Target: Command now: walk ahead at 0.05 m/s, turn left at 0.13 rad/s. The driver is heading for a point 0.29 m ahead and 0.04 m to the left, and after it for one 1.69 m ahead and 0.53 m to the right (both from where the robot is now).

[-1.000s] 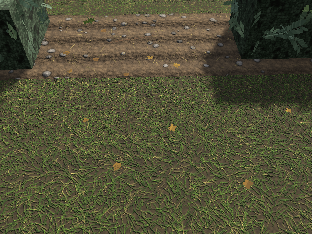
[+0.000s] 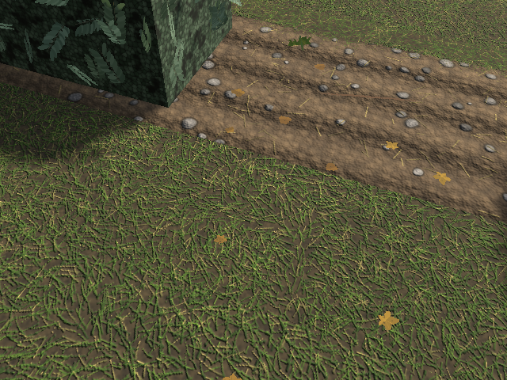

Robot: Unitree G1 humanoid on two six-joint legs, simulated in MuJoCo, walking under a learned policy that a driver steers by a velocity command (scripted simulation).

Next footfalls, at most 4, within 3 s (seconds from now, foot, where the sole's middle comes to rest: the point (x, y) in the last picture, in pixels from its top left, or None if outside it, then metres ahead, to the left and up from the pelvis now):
1.10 right None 0.09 -0.15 -0.76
1.64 left None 0.25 0.02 -0.76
2.38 right None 0.37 -0.34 -0.76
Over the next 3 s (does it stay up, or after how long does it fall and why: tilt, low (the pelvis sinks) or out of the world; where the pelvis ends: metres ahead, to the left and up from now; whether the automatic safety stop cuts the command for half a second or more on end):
stays up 0.63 -0.29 -0.10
